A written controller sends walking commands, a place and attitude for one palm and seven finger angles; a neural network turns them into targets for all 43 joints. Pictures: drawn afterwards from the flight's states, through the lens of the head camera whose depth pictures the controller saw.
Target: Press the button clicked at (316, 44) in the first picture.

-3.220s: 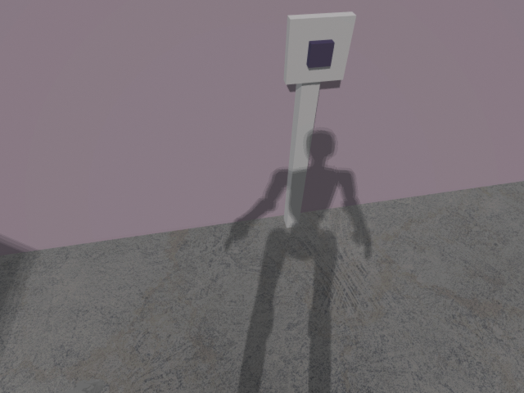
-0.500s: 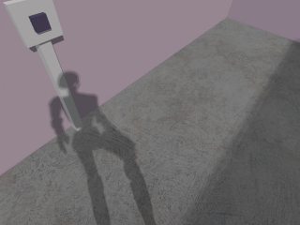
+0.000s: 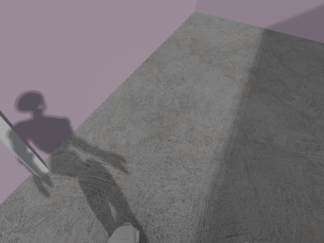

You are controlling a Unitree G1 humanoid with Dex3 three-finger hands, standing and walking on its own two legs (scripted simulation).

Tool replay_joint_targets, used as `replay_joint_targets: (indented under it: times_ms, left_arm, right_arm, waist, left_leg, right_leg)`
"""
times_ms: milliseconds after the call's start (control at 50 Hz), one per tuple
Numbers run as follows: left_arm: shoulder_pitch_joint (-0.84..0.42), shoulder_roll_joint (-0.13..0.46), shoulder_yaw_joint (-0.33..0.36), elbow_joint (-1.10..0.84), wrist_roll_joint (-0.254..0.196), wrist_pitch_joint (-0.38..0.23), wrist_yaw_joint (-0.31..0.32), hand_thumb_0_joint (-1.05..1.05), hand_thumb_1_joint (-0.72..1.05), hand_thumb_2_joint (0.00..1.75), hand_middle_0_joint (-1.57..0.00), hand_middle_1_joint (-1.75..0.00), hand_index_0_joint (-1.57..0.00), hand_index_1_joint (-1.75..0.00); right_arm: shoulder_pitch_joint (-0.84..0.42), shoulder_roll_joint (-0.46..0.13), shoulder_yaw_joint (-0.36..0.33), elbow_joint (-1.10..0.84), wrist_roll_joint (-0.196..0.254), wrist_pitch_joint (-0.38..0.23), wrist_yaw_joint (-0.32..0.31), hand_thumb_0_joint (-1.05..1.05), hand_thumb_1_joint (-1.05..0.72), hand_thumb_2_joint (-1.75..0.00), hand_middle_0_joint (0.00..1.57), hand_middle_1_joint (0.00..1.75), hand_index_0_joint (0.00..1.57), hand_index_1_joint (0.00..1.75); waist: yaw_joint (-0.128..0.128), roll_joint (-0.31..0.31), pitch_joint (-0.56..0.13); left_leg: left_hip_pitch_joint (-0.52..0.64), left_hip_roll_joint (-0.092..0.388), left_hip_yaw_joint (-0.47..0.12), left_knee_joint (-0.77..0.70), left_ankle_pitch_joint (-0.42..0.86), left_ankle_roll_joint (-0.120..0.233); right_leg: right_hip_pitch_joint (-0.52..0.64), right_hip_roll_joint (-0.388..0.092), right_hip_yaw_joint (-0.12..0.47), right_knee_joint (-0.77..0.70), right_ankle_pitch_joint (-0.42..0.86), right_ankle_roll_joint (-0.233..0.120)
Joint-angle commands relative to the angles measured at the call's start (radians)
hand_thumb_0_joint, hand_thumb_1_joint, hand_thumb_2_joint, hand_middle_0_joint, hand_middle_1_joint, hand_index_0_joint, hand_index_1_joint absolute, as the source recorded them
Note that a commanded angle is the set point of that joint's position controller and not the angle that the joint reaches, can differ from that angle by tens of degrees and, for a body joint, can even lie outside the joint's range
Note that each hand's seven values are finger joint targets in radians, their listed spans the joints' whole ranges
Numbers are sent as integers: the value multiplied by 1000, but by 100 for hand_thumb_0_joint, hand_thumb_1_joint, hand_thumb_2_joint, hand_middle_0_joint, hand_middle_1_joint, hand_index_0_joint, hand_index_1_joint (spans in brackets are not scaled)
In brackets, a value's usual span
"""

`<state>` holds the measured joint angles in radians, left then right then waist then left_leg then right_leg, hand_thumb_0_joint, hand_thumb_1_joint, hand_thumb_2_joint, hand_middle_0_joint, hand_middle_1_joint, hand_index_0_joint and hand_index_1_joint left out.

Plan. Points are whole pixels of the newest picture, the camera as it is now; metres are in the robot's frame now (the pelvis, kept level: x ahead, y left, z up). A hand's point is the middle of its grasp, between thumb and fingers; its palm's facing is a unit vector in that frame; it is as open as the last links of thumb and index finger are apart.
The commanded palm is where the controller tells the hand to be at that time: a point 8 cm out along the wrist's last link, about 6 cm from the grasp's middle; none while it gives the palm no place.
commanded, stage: walk to a spot facing it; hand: left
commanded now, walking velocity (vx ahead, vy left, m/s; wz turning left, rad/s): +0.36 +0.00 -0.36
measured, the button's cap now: out of the picture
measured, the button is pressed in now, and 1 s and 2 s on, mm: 0 0 0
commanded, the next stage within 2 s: turn to face it in 0.92 s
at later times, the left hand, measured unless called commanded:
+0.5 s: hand (108, 185) +0.30 +0.19 -0.16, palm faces -0.22 -0.97 -0.14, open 7.4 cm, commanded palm none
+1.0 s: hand (147, 142) +0.48 +0.09 -0.16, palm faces -0.32 -0.92 -0.23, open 7.2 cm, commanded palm none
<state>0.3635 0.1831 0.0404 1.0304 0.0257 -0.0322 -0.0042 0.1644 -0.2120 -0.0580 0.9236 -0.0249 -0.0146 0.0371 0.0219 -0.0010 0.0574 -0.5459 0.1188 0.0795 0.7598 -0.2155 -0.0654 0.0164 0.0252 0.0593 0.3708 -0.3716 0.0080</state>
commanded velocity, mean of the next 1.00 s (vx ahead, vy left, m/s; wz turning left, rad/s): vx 0.33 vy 0.00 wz -0.29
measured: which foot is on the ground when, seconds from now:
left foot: up 0.00-0.04, down 0.06-0.70, up 0.72-1.00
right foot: down 0.00-0.06, up 0.08-0.68, down 0.70-1.00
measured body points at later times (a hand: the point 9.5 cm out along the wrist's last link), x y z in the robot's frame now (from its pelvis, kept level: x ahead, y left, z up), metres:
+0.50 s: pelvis +0.18 +0.04 +0.01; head +0.20 +0.05 +0.46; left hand +0.31 +0.25 -0.14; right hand +0.07 -0.17 -0.13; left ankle +0.15 +0.12 -0.73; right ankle +0.24 -0.14 -0.66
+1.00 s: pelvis +0.37 -0.07 +0.01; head +0.37 -0.08 +0.46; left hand +0.50 +0.14 -0.14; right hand +0.34 -0.32 -0.14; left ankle +0.50 +0.03 -0.68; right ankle +0.31 -0.14 -0.73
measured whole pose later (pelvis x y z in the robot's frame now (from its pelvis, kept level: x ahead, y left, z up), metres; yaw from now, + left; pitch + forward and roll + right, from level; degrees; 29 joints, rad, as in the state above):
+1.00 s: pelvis +0.37 -0.07 +0.01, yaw -22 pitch -1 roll -1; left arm 0.26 0.18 0.06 1.06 0.02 -0.07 0.02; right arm 0.19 -0.18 -0.07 1.00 -0.03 -0.02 0.01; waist -0.01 0.03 0.02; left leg -0.58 0.17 0.09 0.93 -0.22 -0.06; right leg -0.13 0.04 -0.12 0.39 -0.26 -0.06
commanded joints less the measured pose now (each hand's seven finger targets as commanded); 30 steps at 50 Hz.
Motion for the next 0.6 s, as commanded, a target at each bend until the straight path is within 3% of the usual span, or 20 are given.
replay_joint_targets:
  times_ms: [0, 20, 40, 60, 80, 100, 120, 140, 160, 180, 240, 300, 380, 480, 540, 580]
  left_arm:
    - [-60, 204, 63, -61, -5, -28, 11, 0, 90, 90, -20, -30, -20, -30]
    - [-33, 155, 62, -66, -14, -24, 4, 0, 90, 90, -20, -30, -20, -30]
    - [37, 86, 51, -81, -24, -19, -10, 0, 90, 90, -20, -30, -20, -30]
    - [13, 113, 50, -90, -14, -15, -5, 0, 90, 90, -20, -30, -20, -30]
    - [-40, 110, 52, -85, -9, -13, -10, 0, 90, 90, -20, -30, -20, -30]
    - [-86, 99, 53, -84, -1, -10, -21, 0, 90, 90, -20, -30, -20, -30]
    - [-73, 85, 53, -69, 5, 0, -29, 0, 90, 90, -20, -30, -20, -30]
    - [-27, 60, 53, -51, 7, 16, -31, 0, 90, 90, -20, -30, -20, -30]
    - [14, 48, 51, -35, 6, 25, -32, 0, 90, 90, -20, -30, -20, -30]
    - [26, 45, 54, -32, 8, 35, -31, 0, 90, 90, -20, -30, -20, -30]
    - [-22, 34, 62, -55, 14, 46, -31, 0, 90, 90, -20, -30, -20, -30]
    - [-78, 32, 65, -79, 13, 50, -36, 0, 90, 90, -20, -30, -20, -30]
    - [-193, 28, 58, -107, 15, 47, -42, 0, 90, 90, -20, -30, -20, -30]
    - [-348, 7, 41, -140, 12, 37, -47, 0, 90, 90, -20, -30, -20, -30]
    - [-401, 0, 33, -154, 9, 25, -46, 0, 90, 90, -20, -30, -20, -30]
    - [-398, 9, 33, -153, 9, 16, -43, 0, 90, 90, -20, -30, -20, -30]
  right_arm:
    - [174, -124, -27, -17, 1, -53, -32, 0, -90, -90, 20, 30, 20, 30]
    - [337, -219, -49, 29, -11, -59, -48, 0, -90, -90, 20, 30, 20, 30]
    - [415, -314, -64, 46, -18, -60, -53, 0, -90, -90, 20, 30, 20, 30]
    - [350, -291, -47, 31, -6, -46, -55, 0, -90, -90, 20, 30, 20, 30]
    - [251, -226, -38, 16, -3, -50, -58, 0, -90, -90, 20, 30, 20, 30]
    - [186, -165, -24, 4, -4, -55, -57, 0, -90, -90, 20, 30, 20, 30]
    - [149, -112, -9, 7, -4, -61, -59, 0, -90, -90, 20, 30, 20, 30]
    - [124, -86, -4, 11, -2, -67, -62, 0, -90, -90, 20, 30, 20, 30]
    - [112, -72, -4, 19, 2, -73, -64, 0, -90, -90, 20, 30, 20, 30]
    - [120, -66, -5, 20, 3, -77, -64, 0, -90, -90, 20, 30, 20, 30]
    - [157, -50, -16, 39, 3, -83, -66, 0, -90, -90, 20, 30, 20, 30]
    - [193, -62, -19, 61, 7, -89, -66, 0, -90, -90, 20, 30, 20, 30]
    - [281, -55, -16, 100, 7, -88, -68, 0, -90, -90, 20, 30, 20, 30]
    - [373, -58, -8, 148, -3, -78, -64, 0, -90, -90, 20, 30, 20, 30]
    - [397, -63, -7, 163, -11, -69, -62, 0, -90, -90, 20, 30, 20, 30]
    - [405, -70, -9, 167, -14, -63, -60, 0, -90, -90, 20, 30, 20, 30]
  waist:
    - [-118, -88, -53]
    - [-174, 92, -174]
    - [-160, 405, -250]
    - [-136, 336, -220]
    - [-116, 247, -123]
    - [-90, 181, 3]
    - [-53, 147, 51]
    - [-20, 154, 45]
    - [0, 164, 9]
    - [2, 155, -11]
    - [0, 69, 16]
    - [-6, 60, 27]
    - [-44, 64, 44]
    - [-95, 94, 86]
    - [-110, 124, 87]
    - [-103, 120, 71]
  left_leg:
    - [438, -72, 31, -218, 40, 37]
    - [648, 76, -128, -278, -43, 71]
    - [771, 358, -520, -440, -127, 160]
    - [639, 409, -620, -540, -376, 191]
    - [525, 382, -559, -584, -482, 180]
    - [384, 331, -455, -604, -449, 161]
    - [288, 280, -340, -610, -372, 125]
    - [252, 243, -233, -606, -294, 98]
    - [264, 217, -144, -588, -225, 93]
    - [260, 214, -112, -596, -200, 105]
    - [285, 225, -69, -624, -169, 137]
    - [378, 239, -37, -637, -112, 158]
    - [495, 233, 16, -625, -3, 170]
    - [561, 246, 95, -586, 156, 182]
    - [588, 254, 139, -534, 258, 172]
    - [597, 255, 168, -472, 396, 161]
  right_leg:
    - [-232, -149, 111, 175, 503, -115]
    - [-335, -65, 49, 443, 334, -81]
    - [-548, 67, -75, 791, -191, -33]
    - [-583, 11, 10, 939, -197, -52]
    - [-634, -34, 2, 1000, -97, -56]
    - [-648, -83, -11, 998, -7, -50]
    - [-606, -107, -15, 970, 54, -43]
    - [-571, -107, -22, 949, 93, -34]
    - [-551, -110, -34, 931, 125, -28]
    - [-555, -110, -38, 930, 138, -21]
    - [-639, -134, -37, 898, 210, -3]
    - [-731, -154, -39, 834, 256, 15]
    - [-784, -165, -77, 690, 268, 25]
    - [-741, -152, -149, 465, 216, 9]
    - [-682, -123, -178, 361, 170, -20]
    - [-603, -86, -210, 301, 120, -44]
